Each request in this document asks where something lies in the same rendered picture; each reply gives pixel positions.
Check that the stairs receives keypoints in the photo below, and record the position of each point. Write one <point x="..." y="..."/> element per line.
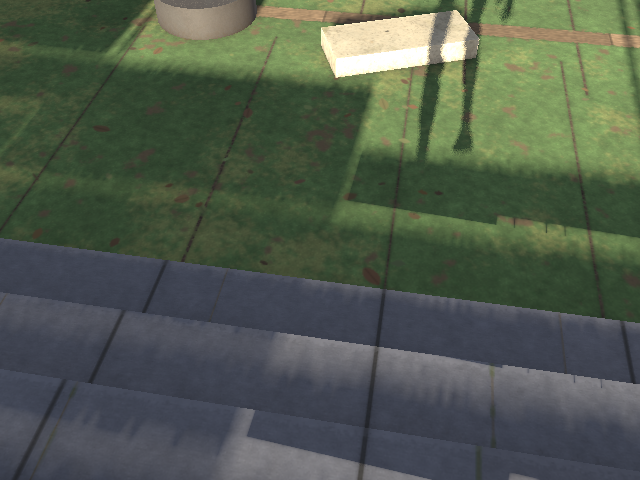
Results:
<point x="121" y="367"/>

